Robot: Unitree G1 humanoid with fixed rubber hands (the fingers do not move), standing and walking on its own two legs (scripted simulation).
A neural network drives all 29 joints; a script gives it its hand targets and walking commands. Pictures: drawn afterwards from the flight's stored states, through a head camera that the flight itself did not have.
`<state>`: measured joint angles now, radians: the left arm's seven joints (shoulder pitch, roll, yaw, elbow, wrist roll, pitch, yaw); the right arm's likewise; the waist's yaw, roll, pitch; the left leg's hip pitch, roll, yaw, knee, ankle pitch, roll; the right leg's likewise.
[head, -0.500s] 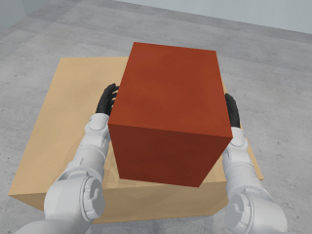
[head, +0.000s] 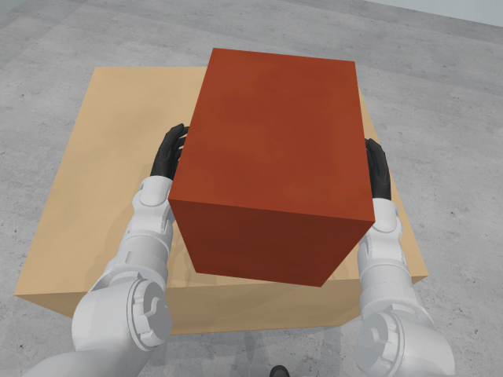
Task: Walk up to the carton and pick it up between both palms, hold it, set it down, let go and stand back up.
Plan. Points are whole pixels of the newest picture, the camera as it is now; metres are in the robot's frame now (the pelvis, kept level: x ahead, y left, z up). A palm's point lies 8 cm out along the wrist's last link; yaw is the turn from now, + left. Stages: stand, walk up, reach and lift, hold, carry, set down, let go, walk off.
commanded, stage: set down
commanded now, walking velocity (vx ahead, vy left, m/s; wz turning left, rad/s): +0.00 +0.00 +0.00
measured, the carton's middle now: (270, 174) +0.44 -0.06 +0.00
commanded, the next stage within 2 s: none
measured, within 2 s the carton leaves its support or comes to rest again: neither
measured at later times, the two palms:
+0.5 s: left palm (165, 171) +0.42 +0.12 +0.05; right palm (375, 190) +0.36 -0.22 +0.05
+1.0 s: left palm (132, 177) +0.43 +0.18 +0.03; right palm (372, 184) +0.39 -0.24 +0.02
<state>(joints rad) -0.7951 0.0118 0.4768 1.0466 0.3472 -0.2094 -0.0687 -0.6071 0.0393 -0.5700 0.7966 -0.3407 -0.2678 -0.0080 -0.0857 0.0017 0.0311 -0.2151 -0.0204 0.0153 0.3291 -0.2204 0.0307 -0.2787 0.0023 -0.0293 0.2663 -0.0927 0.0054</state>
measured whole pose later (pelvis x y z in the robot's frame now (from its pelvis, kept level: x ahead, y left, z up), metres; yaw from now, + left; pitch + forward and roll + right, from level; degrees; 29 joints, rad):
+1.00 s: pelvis -0.01 -0.01 -0.03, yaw +1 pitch +20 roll -2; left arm -1.03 0.28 -0.06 1.62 -0.23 -0.42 0.02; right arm -0.92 -0.24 0.03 1.50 0.34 -0.45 -0.10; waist -0.08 0.04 -0.21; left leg -0.70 0.00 -0.02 0.72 -0.35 -0.01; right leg -0.73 0.01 -0.07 0.61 -0.21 -0.02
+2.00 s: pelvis -0.02 -0.02 +0.00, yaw -1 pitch +8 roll +0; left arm -1.11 0.44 -0.11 1.12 -0.34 0.21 -0.03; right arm -0.94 -0.41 0.04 0.98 0.43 0.19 -0.07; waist -0.12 -0.01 -0.12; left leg -0.32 0.00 0.03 0.41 -0.23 0.01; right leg -0.39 0.02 -0.02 0.34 -0.09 -0.02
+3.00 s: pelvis -0.02 -0.01 +0.00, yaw -1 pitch -3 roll -1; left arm -0.47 0.34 0.06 0.57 -0.20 0.25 -0.06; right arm -0.32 -0.28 -0.07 0.47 0.30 0.18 -0.08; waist -0.07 -0.02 0.00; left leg -0.07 0.00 0.03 0.35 -0.23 0.02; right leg -0.15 0.02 -0.02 0.30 -0.11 -0.02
